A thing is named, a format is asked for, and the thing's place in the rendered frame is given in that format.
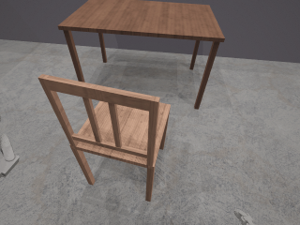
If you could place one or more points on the chair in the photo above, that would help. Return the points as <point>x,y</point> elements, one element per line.
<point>126,126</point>

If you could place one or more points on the table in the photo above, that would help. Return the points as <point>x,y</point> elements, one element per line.
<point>144,18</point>

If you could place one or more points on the robot right hand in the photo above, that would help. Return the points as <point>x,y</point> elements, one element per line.
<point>245,218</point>

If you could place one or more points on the robot left hand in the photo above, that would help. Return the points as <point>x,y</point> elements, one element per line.
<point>9,160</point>

